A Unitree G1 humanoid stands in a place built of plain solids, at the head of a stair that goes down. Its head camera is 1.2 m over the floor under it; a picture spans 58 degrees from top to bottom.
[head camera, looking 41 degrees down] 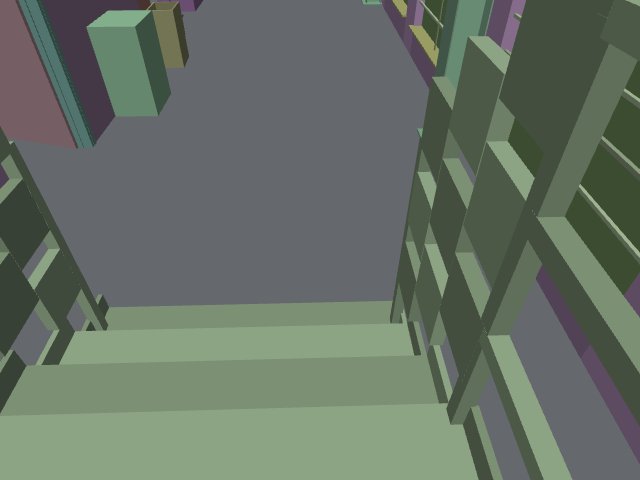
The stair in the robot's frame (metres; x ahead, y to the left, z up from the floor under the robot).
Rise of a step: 0.17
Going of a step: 0.28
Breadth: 1.50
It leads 2 degrees to the left of straight ahead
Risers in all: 4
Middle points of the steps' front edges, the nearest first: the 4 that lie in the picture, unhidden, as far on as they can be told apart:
0.63 0.32 0.00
0.91 0.33 -0.17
1.19 0.34 -0.34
1.47 0.35 -0.51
